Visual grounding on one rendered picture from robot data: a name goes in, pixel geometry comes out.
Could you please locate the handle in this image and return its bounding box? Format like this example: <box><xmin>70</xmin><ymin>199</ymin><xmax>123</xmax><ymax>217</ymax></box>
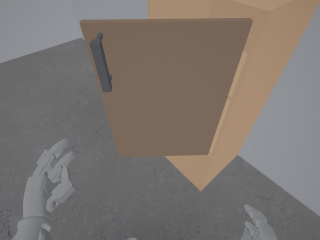
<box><xmin>89</xmin><ymin>33</ymin><xmax>112</xmax><ymax>92</ymax></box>

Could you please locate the right robot hand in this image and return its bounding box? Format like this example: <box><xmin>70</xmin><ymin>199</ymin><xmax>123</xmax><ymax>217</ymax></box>
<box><xmin>241</xmin><ymin>204</ymin><xmax>278</xmax><ymax>240</ymax></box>

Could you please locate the left robot hand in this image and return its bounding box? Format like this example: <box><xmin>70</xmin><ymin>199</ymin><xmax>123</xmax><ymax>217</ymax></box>
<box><xmin>23</xmin><ymin>138</ymin><xmax>75</xmax><ymax>219</ymax></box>

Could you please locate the cupboard door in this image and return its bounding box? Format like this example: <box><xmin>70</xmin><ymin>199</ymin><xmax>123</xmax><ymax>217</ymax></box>
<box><xmin>79</xmin><ymin>18</ymin><xmax>253</xmax><ymax>157</ymax></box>

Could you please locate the robot left forearm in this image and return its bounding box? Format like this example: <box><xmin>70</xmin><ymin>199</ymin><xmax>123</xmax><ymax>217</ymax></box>
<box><xmin>12</xmin><ymin>216</ymin><xmax>52</xmax><ymax>240</ymax></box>

